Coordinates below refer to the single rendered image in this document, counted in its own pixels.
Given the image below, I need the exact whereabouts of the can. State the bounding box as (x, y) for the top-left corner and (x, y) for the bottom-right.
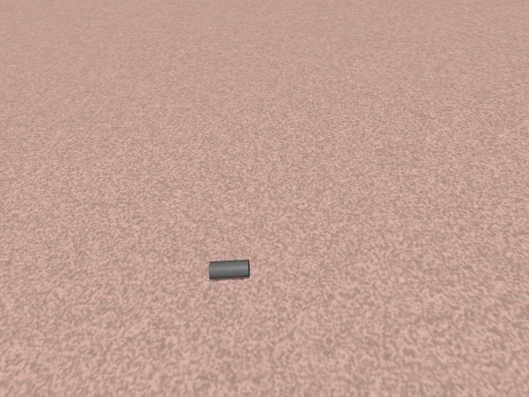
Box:
(208, 260), (250, 279)

